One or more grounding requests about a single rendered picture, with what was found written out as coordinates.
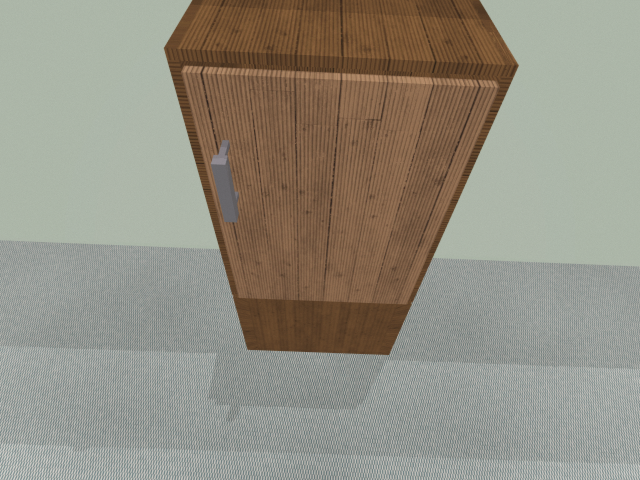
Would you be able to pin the handle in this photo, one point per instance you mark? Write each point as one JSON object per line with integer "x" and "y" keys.
{"x": 223, "y": 179}

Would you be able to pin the cupboard door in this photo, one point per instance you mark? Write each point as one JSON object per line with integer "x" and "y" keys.
{"x": 343, "y": 179}

